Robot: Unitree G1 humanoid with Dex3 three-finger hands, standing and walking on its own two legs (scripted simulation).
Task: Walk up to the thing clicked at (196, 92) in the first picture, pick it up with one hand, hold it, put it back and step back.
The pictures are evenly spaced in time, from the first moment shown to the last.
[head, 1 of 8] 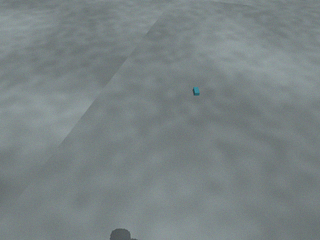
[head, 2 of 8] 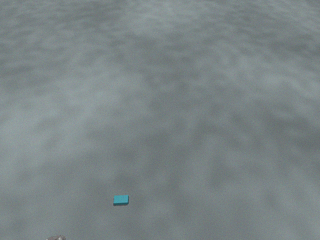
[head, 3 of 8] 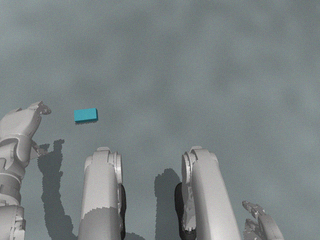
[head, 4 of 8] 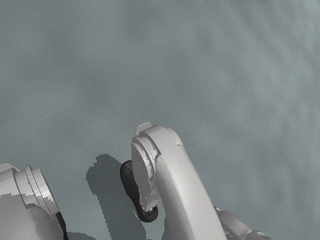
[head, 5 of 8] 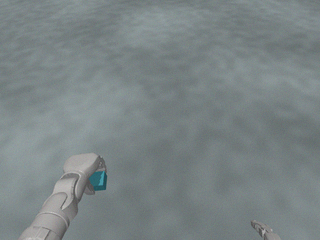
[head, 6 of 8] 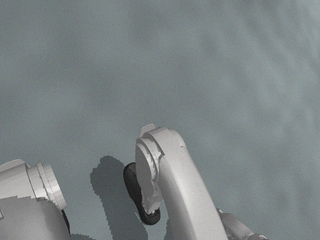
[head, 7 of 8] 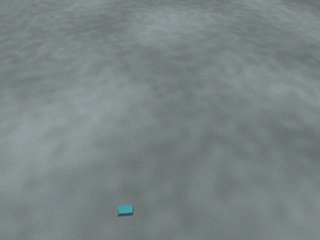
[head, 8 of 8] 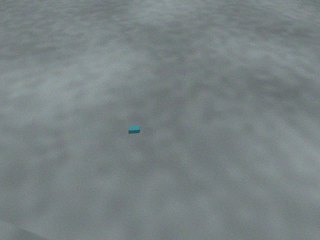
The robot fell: no
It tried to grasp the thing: yes
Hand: left
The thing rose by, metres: 0.68
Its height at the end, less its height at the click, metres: +0.00
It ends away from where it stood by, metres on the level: 0.01
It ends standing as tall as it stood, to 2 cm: yes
